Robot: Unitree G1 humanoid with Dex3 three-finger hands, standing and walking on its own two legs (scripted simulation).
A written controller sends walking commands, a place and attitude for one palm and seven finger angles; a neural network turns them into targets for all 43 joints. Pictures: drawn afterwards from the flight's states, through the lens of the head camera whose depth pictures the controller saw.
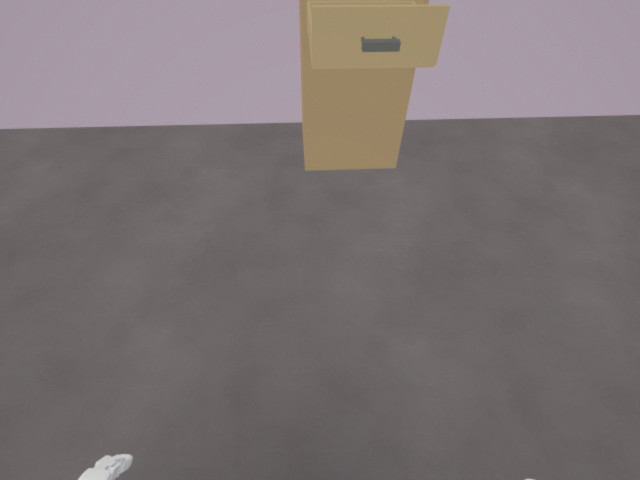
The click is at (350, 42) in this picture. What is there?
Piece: drawer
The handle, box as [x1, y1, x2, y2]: [361, 36, 400, 51]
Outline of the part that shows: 400,41 399,39 396,39 394,36 391,39 365,39 364,37 361,37 361,48 362,51 398,51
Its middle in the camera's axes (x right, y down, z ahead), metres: +0.18 -0.61 +1.21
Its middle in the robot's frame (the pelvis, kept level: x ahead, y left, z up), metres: +1.32 -0.12 -0.01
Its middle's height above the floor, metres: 0.75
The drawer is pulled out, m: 0.29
